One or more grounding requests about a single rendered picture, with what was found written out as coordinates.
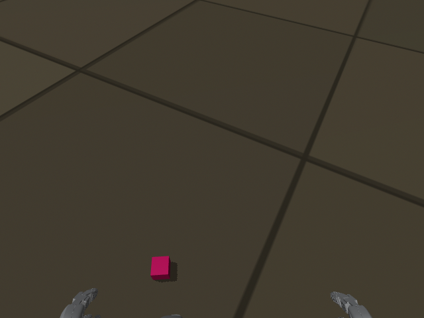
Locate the right robot hand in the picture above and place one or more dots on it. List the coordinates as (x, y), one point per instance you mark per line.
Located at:
(350, 305)

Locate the small box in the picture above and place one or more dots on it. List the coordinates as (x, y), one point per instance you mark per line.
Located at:
(160, 268)

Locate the left robot hand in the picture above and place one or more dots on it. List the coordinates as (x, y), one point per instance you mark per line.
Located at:
(80, 304)

